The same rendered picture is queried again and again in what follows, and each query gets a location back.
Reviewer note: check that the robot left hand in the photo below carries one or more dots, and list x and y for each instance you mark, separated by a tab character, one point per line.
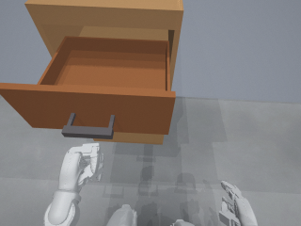
87	158

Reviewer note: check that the robot left forearm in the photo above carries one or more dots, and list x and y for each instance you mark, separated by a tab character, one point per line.
64	209

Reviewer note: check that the handle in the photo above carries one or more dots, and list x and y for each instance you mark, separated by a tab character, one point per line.
71	130

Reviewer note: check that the robot left thigh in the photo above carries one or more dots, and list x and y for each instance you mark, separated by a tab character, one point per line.
123	217

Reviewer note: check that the robot right hand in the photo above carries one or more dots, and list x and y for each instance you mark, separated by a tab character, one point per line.
240	211

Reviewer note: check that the drawer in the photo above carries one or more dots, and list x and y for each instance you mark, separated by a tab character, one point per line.
96	78

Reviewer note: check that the left robot shin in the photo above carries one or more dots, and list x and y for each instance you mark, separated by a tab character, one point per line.
125	206

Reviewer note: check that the cabinet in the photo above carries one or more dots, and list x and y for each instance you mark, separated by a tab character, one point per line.
111	19

